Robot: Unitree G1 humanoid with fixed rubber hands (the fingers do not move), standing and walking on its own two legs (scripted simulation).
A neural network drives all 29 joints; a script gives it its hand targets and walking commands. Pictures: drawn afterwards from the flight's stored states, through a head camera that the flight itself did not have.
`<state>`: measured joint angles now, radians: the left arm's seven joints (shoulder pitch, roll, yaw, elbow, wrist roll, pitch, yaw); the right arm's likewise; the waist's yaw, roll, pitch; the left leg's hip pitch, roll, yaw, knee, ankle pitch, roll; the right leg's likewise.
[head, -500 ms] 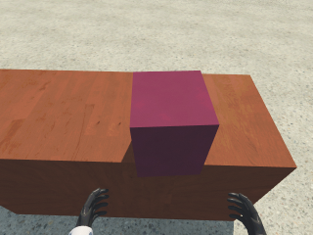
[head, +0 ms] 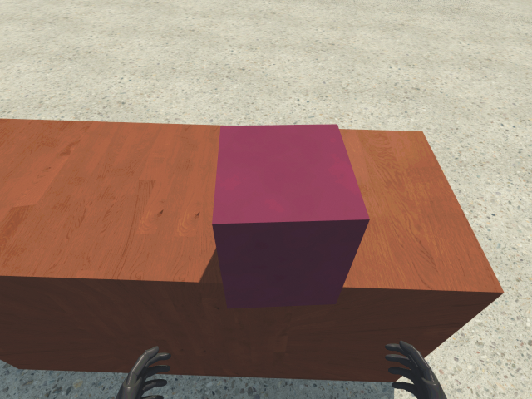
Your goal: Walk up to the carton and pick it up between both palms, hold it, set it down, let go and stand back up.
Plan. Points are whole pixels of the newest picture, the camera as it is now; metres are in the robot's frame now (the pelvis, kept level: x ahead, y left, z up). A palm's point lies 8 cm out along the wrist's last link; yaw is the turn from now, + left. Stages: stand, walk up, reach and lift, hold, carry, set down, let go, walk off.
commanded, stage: let go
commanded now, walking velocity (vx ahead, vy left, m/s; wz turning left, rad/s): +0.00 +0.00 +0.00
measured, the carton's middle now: (280, 219) +0.41 -0.01 +0.03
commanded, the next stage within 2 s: stand in 0.10 s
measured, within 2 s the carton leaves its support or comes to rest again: neither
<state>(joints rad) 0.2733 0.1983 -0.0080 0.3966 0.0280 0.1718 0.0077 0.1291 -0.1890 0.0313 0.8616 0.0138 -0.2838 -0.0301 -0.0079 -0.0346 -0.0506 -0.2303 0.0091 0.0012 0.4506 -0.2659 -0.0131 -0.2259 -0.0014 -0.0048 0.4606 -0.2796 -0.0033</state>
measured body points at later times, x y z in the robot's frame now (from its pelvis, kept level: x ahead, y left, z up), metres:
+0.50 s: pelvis -0.02 +0.00 -0.01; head -0.04 +0.02 +0.44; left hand +0.01 +0.25 -0.14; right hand +0.00 -0.26 -0.14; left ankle -0.02 +0.13 -0.74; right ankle -0.03 -0.12 -0.74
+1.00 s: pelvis -0.05 +0.02 +0.00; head -0.07 +0.03 +0.45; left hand -0.08 +0.24 -0.16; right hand -0.08 -0.21 -0.15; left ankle -0.02 +0.13 -0.74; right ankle -0.03 -0.12 -0.74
